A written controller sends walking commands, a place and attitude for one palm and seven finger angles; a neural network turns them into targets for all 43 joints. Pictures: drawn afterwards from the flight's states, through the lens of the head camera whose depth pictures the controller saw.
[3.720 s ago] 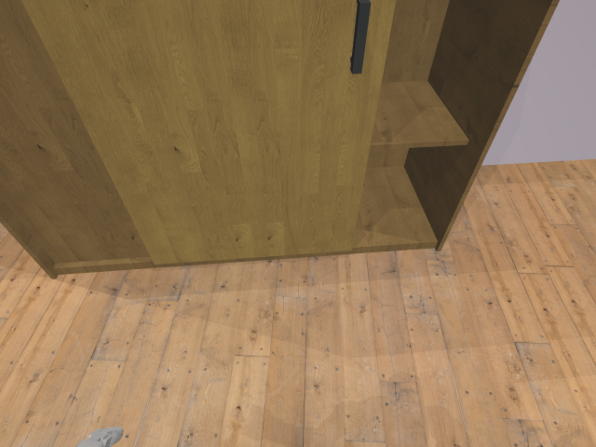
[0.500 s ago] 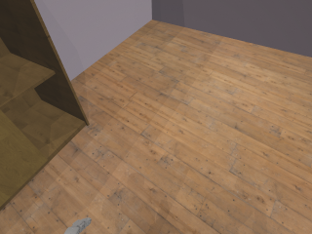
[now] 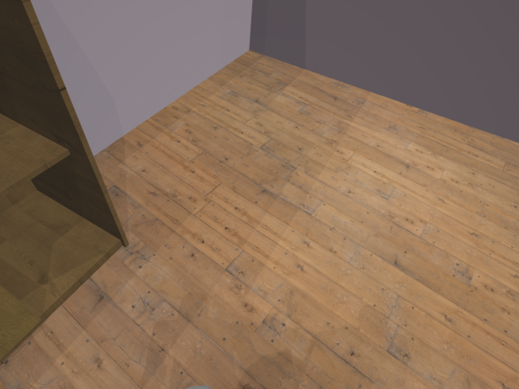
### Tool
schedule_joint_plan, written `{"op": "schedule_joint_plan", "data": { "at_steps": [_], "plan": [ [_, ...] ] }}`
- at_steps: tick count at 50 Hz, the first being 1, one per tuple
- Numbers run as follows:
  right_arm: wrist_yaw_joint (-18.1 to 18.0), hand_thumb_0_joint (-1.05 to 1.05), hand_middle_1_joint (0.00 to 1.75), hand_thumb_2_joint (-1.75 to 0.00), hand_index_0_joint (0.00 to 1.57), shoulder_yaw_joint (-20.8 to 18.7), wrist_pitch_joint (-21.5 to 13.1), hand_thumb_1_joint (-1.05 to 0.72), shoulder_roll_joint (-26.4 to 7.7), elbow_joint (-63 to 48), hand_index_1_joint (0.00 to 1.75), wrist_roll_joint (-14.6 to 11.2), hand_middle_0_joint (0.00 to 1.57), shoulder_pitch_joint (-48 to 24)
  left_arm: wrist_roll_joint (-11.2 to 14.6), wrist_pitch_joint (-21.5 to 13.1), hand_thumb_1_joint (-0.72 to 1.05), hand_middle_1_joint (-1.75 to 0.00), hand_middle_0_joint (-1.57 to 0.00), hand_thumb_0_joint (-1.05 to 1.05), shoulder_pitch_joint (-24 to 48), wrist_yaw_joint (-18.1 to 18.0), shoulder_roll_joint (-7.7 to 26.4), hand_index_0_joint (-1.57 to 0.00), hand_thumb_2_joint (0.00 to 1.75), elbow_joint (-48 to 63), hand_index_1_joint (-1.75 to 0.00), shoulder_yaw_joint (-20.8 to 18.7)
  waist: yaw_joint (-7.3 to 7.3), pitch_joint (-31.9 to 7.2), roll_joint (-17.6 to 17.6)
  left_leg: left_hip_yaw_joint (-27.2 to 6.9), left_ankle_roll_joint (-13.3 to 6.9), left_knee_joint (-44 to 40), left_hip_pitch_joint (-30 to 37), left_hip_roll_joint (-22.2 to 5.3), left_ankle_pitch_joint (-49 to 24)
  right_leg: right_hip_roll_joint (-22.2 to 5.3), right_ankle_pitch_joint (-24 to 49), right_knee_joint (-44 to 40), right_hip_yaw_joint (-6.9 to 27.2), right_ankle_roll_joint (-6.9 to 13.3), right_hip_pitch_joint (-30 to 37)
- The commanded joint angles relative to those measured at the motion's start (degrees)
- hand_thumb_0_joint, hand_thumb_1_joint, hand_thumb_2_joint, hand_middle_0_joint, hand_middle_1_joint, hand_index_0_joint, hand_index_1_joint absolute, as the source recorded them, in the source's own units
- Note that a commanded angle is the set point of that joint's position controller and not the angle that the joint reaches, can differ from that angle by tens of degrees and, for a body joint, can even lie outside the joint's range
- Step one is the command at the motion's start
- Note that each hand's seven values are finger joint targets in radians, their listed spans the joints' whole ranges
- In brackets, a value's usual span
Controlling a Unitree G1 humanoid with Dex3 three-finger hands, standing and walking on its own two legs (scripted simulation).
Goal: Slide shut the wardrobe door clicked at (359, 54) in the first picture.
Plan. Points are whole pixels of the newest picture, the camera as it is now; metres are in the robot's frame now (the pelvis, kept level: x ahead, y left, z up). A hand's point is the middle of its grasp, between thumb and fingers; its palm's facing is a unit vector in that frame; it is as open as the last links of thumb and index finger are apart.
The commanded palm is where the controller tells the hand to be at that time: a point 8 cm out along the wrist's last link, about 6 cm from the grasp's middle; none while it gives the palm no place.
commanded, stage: walk to a spot facing it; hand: left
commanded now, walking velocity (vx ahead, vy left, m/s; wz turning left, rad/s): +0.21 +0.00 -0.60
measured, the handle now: out of the picture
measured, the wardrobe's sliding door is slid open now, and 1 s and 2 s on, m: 0.38 0.38 0.38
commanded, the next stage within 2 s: turn to face it in 0.10 s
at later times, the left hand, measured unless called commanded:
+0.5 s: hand (201, 325) +0.25 +0.12 -0.15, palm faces -0.05 -0.98 -0.17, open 7.4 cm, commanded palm none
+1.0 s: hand (116, 379) +0.15 +0.25 -0.16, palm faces +0.32 -0.92 -0.24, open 7.4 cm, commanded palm none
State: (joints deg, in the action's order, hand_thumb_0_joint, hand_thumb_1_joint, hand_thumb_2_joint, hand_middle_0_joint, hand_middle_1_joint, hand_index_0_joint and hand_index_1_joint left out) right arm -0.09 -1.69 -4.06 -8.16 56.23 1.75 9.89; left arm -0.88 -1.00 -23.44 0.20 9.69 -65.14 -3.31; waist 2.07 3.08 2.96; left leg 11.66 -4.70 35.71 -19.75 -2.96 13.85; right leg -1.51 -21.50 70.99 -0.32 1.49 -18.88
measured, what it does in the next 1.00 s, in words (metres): walks ahead, turning left: right foot, then left foot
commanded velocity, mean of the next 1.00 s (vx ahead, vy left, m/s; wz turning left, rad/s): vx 0.01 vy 0.00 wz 0.40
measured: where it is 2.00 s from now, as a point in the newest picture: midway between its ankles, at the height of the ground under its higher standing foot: outside the picture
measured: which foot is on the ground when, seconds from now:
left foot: down 0.00-0.46, up 0.48-0.80, down 0.82-1.00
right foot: up 0.00-0.42, down 0.44-0.82, up 0.84-1.00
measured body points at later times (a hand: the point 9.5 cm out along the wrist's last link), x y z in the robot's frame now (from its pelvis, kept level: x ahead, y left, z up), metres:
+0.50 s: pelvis +0.14 -0.03 +0.00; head +0.16 -0.04 +0.45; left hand +0.26 +0.18 -0.14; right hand +0.03 -0.19 -0.16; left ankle +0.07 +0.07 -0.70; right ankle +0.17 -0.14 -0.72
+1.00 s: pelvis +0.14 +0.02 +0.01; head +0.17 +0.05 +0.45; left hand +0.14 +0.30 -0.15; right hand +0.28 -0.22 -0.12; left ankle +0.15 +0.12 -0.72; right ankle +0.15 -0.13 -0.64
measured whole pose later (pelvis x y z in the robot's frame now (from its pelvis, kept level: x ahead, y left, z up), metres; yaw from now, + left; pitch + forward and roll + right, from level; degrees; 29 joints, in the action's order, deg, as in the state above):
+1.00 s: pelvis +0.14 +0.02 +0.01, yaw +16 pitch +1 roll -1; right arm -0.3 -3.6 0.8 -12.5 51.8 1.8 11.9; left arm -1.1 3.7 -10.0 -0.3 15.4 -53.8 -6.1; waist -0.9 3.6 2.1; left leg 3.1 -2.1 33.1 -21.0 -1.1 13.5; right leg -5.3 -21.6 66.7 -3.1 -4.9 -30.3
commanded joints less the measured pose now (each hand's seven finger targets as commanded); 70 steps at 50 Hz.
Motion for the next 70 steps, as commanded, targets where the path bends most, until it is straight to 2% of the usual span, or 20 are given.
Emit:
{"op": "schedule_joint_plan", "data": {
  "at_steps": [1,10,16,20,22,23,25,31,37,39,41,42,48,54,60,61,63,64,67,70],
  "plan": [
    [-1.3,0.00,0.30,-0.90,0.20,-1.4,-1.2,-0.90,-5.8,1.0,0.30,-0.7,0.20,7.4,-0.9,0.3,0.90,-0.30,-0.20,0.00,-4.1,0.2,0.8,-0.20,0.90,3.4,-0.30,-0.8,-0.11,0.1,-8.1,-12.4,1.8,-25.2,3.3,-15.3,-1.7,-4.3,7.5,2.3,1.9,-0.9,-9.6],
    [-2.3,0.00,0.30,-0.90,0.20,-1.8,-0.7,-0.90,-5.8,2.5,0.30,-1.2,0.20,12.6,-0.7,2.7,0.90,-0.30,-0.20,0.00,4.4,0.6,1.0,-0.20,0.90,8.2,-0.30,-2.5,-1.09,1.5,-7.6,-3.5,0.6,-22.2,11.6,-15.6,-24.1,-5.3,14.1,-5.7,-0.7,-4.5,-20.0],
    [-2.1,0.00,0.30,-0.90,0.20,-0.8,0.2,-0.90,-4.1,6.8,0.30,-0.2,0.20,18.7,-0.6,1.0,0.90,-0.30,-0.20,0.00,11.4,-0.9,-1.7,-0.20,0.90,8.8,-0.30,0.3,-4.14,1.7,-9.9,-4.5,-3.1,-16.4,13.6,-13.4,-40.0,-2.7,9.8,-29.4,-6.3,-3.1,-7.6],
    [-2.0,0.00,0.30,-0.90,0.20,-1.3,1.6,-0.90,-5.0,7.2,0.30,-0.8,0.20,17.7,-0.4,0.0,0.90,-0.30,-0.20,0.00,9.0,-1.5,1.2,-0.20,0.90,8.4,-0.30,0.0,-1.64,-2.2,-9.0,-7.4,-0.3,-7.4,12.6,-11.8,-34.7,-2.2,15.2,-43.6,-7.0,-3.3,4.5],
    [-1.4,0.00,0.30,-0.90,0.20,-1.3,1.8,-0.90,-1.7,5.5,0.30,-1.6,0.20,18.1,-0.7,-1.3,0.90,-0.30,-0.20,0.00,1.7,-2.5,7.7,-0.20,0.90,6.3,-0.30,-1.4,0.63,-10.0,3.6,-2.6,4.9,7.7,-3.9,-4.2,-8.9,-17.5,48.0,-42.5,5.6,1.6,25.2],
    [-1.4,0.00,0.30,-0.90,0.20,-1.5,2.6,-0.90,-1.2,3.9,0.30,-1.8,0.20,17.1,-0.3,-1.2,0.90,-0.30,-0.20,0.00,-1.5,-2.4,10.9,-0.20,0.90,6.1,-0.30,-2.0,1.42,-12.0,8.6,-2.9,6.7,20.4,-8.0,0.7,21.3,-26.7,60.4,-45.2,10.3,8.9,26.5],
    [-1.4,0.00,0.30,-0.90,0.20,-1.9,4.2,-0.90,-1.5,2.8,0.30,-1.5,0.20,12.9,-0.2,-0.8,0.90,-0.30,-0.20,0.00,4.0,-3.2,8.7,-0.20,0.90,7.9,-0.30,-2.1,1.13,-9.1,9.2,-9.8,6.7,31.2,-11.3,-2.3,21.1,-25.4,48.3,-48.5,7.3,10.9,19.1],
    [0.4,0.00,0.30,-0.90,0.20,-3.0,6.8,-0.90,-0.6,1.2,0.30,-0.6,0.20,11.9,-1.0,0.1,0.90,-0.30,-0.20,0.00,13.5,-3.3,6.6,-0.20,0.90,12.2,-0.30,-2.1,-3.62,-1.0,6.0,-7.5,8.0,25.7,-6.4,-3.8,11.4,-20.4,17.9,-53.9,-6.5,4.5,1.0],
    [1.0,0.00,0.30,-0.90,0.20,-3.7,6.2,-0.90,-3.9,-3.6,0.30,-0.6,0.20,7.6,-1.1,1.3,0.90,-0.30,-0.20,0.00,15.0,-2.5,10.4,-0.20,0.90,14.0,-0.30,-3.3,-3.22,-1.1,8.2,-3.9,7.8,8.7,-2.5,-2.5,7.8,-21.4,12.9,-47.0,-9.5,3.2,2.4],
    [1.1,0.00,0.30,-0.90,0.20,-4.4,5.6,-0.90,-7.2,-3.6,0.30,-0.4,0.20,11.0,-0.5,2.0,0.90,-0.30,-0.20,0.00,15.0,-2.1,9.9,-0.20,0.90,14.8,-0.30,-3.3,-5.21,-4.2,-1.6,-4.7,7.4,-2.8,6.9,-1.6,-1.5,-18.8,8.3,-36.0,-11.8,0.2,-1.2],
    [0.4,0.00,0.30,-0.90,0.20,-6.5,4.5,-0.90,-18.5,-4.2,0.30,0.1,0.20,15.4,0.0,2.9,0.90,-0.30,-0.20,0.00,17.2,-1.4,4.4,-0.20,0.90,19.2,-0.30,-2.1,-8.21,-3.0,-29.3,-37.5,-2.8,-19.6,9.0,-21.5,-21.6,-5.0,-19.1,-8.9,-10.3,-7.0,-18.0],
    [0.1,0.00,0.30,-0.90,0.20,-6.4,4.5,-0.90,-19.4,-4.0,0.30,0.1,0.20,14.7,-0.4,3.1,0.90,-0.30,-0.20,0.00,19.0,-1.2,6.4,-0.20,0.90,19.9,-0.30,-2.2,-7.67,-4.4,-19.2,-36.8,-5.8,-19.6,7.7,-23.4,-15.8,-6.0,-14.4,-2.1,-3.3,-5.4,-16.9],
    [-0.9,0.00,0.30,-0.90,0.20,-4.5,3.7,-0.90,-15.0,-8.2,0.30,-0.4,0.20,2.4,-0.2,2.8,0.90,-0.30,-0.20,0.00,13.0,-0.4,8.1,-0.20,0.90,16.1,-0.30,-2.8,-2.77,-8.1,-11.6,-23.6,-2.5,-16.7,9.4,-10.2,-12.6,-4.8,1.7,-3.7,-0.4,-6.6,-14.8],
    [-0.6,0.00,0.30,-0.90,0.20,-5.1,4.6,-0.90,-15.9,-7.1,0.30,-0.3,0.20,5.4,0.4,2.8,0.90,-0.30,-0.20,0.00,15.7,-1.1,8.0,-0.20,0.90,17.8,-0.30,-2.1,-4.94,-7.3,-9.9,-30.1,-5.6,-16.8,12.3,-11.4,-13.6,-2.8,-3.6,-17.0,0.1,-6.6,-11.4],
    [-0.1,0.00,0.30,-0.90,0.20,-5.5,5.7,-0.90,-16.1,-8.4,0.30,-0.4,0.20,0.3,1.0,2.0,0.90,-0.30,-0.20,0.00,8.1,-1.6,8.1,-0.20,0.90,16.8,-0.30,-2.0,-1.59,-7.7,-12.2,-31.4,-3.1,-12.5,2.7,-7.0,-13.5,0.4,2.3,-38.4,-1.6,-5.2,5.8],
    [0.1,0.00,0.30,-0.90,0.20,-5.4,5.9,-0.90,-14.9,-8.9,0.30,-0.8,0.20,-0.7,0.9,1.6,0.90,-0.30,-0.20,0.00,5.4,-1.9,9.1,-0.20,0.90,16.2,-0.30,-2.4,-0.03,-7.7,-9.3,-29.9,-0.6,-9.4,-3.5,-4.5,-7.6,-1.1,7.1,-47.4,-0.9,-4.6,13.5],
    [0.5,0.00,0.30,-0.90,0.20,-4.8,6.0,-0.90,-9.5,-11.3,0.30,-0.9,0.20,-0.8,-0.6,1.2,0.90,-0.30,-0.20,0.00,5.9,-2.5,18.4,-0.20,0.90,17.6,-0.30,-3.7,0.73,-4.5,17.9,-14.2,7.6,16.7,-19.6,7.9,18.3,-26.8,3.4,-60.2,24.0,4.8,15.2],
    [0.7,0.00,0.30,-0.90,0.20,-5.6,6.4,-0.90,-13.0,-11.0,0.30,-0.5,0.20,-1.8,-0.2,1.4,0.90,-0.30,-0.20,0.00,8.8,-2.7,17.2,-0.20,0.90,18.8,-0.30,-3.3,-0.10,-3.6,9.6,-16.9,6.8,25.9,-15.5,4.5,17.2,-27.3,3.7,-59.3,19.9,6.7,7.2],
    [1.6,0.00,0.30,-0.90,0.20,-5.4,7.3,-0.90,-11.2,-7.5,0.30,-0.2,0.20,0.5,-0.1,0.4,0.90,-0.30,-0.20,0.00,15.0,-2.3,11.2,-0.20,0.90,19.6,-0.30,-1.7,-3.98,1.4,6.4,-14.6,7.9,34.9,-15.6,1.9,7.9,-17.6,15.3,-54.6,5.8,4.2,5.1],
    [2.0,0.00,0.30,-0.90,0.20,-4.9,7.5,-0.90,-9.8,-7.0,0.30,-0.5,0.20,0.1,-0.4,0.1,0.90,-0.30,-0.20,0.00,11.7,-2.4,10.7,-0.20,0.90,18.7,-0.30,-1.6,-2.80,0.0,6.2,-12.2,9.0,32.7,-15.2,1.5,6.3,-16.5,22.6,-52.7,0.0,3.8,9.8]
  ]
}}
